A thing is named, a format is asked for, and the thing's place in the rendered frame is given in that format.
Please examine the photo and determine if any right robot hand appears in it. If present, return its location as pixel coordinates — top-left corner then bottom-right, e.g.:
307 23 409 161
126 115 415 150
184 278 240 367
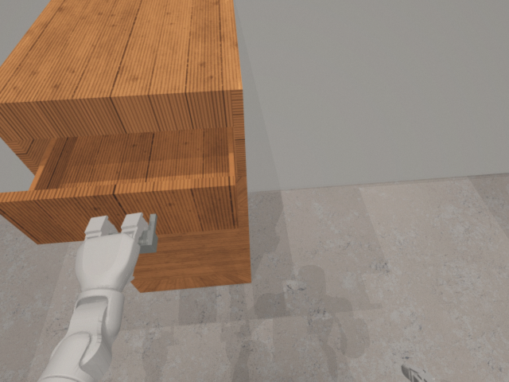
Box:
402 364 435 382

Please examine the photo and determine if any cabinet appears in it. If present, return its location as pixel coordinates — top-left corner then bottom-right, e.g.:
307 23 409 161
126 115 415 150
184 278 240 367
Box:
0 0 251 293

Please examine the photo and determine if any drawer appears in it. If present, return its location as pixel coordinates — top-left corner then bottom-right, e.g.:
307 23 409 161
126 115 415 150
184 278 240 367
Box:
0 127 239 244

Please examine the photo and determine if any handle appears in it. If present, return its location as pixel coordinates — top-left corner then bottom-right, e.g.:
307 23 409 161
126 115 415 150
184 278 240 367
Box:
109 213 158 254

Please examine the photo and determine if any robot left forearm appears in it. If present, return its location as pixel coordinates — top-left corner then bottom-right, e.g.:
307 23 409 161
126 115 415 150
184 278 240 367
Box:
37 287 125 382

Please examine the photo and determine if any left robot hand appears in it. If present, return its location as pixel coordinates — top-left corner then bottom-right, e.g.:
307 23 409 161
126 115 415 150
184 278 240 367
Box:
75 212 149 292

